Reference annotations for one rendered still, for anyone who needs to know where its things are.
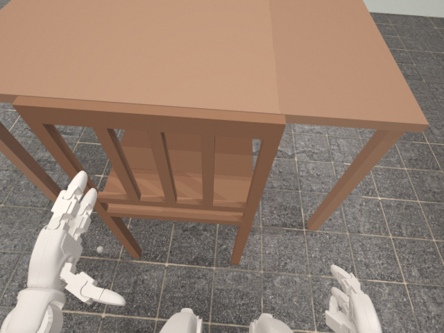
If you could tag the robot thigh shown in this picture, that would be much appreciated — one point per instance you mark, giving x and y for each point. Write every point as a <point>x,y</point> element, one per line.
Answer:
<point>269,325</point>
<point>183,322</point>

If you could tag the table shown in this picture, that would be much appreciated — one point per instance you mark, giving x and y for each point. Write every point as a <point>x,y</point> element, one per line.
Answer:
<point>318,62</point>

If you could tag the right robot hand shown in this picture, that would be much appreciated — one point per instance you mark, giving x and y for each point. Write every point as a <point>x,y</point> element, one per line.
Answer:
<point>358,313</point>

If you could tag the chair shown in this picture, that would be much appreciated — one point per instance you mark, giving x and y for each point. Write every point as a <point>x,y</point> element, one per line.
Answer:
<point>173,164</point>

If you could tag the left robot forearm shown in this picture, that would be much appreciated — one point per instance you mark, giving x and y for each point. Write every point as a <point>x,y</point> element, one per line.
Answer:
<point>38,310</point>

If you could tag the robot left thigh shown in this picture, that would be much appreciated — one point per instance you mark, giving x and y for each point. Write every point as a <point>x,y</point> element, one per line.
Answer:
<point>183,322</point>

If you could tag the robot right thigh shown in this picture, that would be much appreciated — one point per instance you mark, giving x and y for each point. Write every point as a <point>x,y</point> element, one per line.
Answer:
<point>269,325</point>

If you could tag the left robot hand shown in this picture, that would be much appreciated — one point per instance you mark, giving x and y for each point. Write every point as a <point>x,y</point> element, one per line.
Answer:
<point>60,240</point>

